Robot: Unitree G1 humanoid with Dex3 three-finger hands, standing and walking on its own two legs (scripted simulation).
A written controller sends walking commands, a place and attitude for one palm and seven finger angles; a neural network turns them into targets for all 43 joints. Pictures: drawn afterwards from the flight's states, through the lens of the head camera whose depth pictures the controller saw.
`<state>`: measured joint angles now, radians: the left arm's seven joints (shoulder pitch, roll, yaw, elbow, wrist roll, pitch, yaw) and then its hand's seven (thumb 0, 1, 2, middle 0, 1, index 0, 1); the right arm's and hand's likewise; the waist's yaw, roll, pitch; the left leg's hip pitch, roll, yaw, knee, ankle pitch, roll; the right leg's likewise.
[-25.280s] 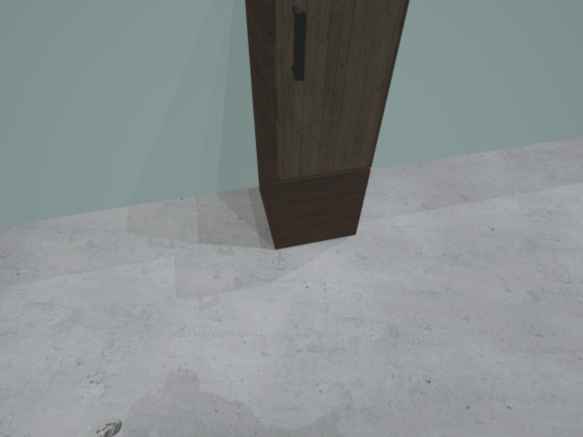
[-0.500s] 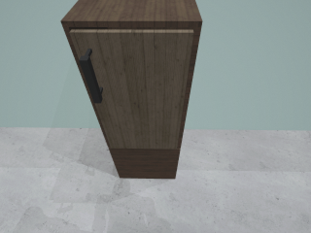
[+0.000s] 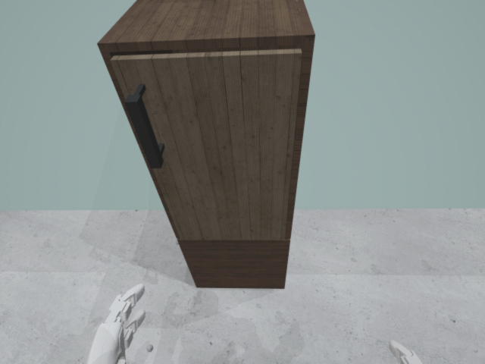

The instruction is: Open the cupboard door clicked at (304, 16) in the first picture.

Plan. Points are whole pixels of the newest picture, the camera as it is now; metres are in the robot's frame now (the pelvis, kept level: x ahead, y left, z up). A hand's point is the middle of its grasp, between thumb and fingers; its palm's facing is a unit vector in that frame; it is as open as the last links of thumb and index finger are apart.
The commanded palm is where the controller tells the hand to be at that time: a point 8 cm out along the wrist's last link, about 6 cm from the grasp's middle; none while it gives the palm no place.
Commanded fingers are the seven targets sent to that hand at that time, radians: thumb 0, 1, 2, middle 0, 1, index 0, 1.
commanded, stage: raise the hand with hooked fingers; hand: left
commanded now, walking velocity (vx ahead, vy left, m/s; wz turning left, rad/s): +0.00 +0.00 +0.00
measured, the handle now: (149, 128) +0.52 +0.20 +0.13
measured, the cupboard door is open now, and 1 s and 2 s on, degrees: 0 0 0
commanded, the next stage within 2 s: move the hooked fingers beside the handle in 1.86 s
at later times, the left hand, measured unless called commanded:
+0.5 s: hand (139, 314) +0.19 +0.16 +0.04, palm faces -0.06 -0.99 -0.09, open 15.3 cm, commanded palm +0.16 +0.24 +0.04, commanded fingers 0.00 -0.50 0.30 -0.25 -0.87 -0.25 -0.87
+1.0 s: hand (82, 261) +0.24 +0.24 +0.11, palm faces +0.03 -1.00 -0.08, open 14.2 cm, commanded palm +0.21 +0.29 +0.11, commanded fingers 0.00 -0.50 0.30 -0.30 -1.20 -0.30 -1.20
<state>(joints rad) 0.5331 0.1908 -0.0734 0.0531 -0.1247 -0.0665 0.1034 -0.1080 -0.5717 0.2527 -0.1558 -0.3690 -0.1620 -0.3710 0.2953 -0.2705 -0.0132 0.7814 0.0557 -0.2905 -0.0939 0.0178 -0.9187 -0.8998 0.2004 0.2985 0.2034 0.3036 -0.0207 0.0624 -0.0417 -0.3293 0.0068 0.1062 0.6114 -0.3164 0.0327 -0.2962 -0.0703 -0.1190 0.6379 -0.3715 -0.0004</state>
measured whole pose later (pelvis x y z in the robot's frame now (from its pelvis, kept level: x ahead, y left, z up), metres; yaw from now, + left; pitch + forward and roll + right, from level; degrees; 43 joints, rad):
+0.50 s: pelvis -0.03 -0.04 -0.04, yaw +2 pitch +9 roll -1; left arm 0.27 0.27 0.21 0.02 -0.31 -0.41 -0.41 -0.01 -0.51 0.30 -0.22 -0.73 -0.22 -0.73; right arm 0.18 -0.23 0.03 0.61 0.04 -0.22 -0.06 0.01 -0.90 -0.90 0.20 0.30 0.21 0.30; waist 0.04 0.04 -0.05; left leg -0.69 0.08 0.01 0.95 -0.41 -0.02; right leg -0.60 -0.02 -0.20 0.92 -0.47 -0.07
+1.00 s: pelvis -0.02 +0.00 +0.00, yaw -1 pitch +2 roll -1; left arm 0.11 0.36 0.34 0.10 -0.34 -0.19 -0.36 -0.01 -0.50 0.30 -0.29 -1.10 -0.29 -1.11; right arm 0.25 -0.27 0.03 0.62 0.06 -0.27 -0.09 0.01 -0.90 -0.90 0.20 0.30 0.20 0.30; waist 0.02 0.02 -0.03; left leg -0.38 0.05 0.09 0.66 -0.31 0.03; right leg -0.33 -0.03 -0.12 0.63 -0.33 -0.01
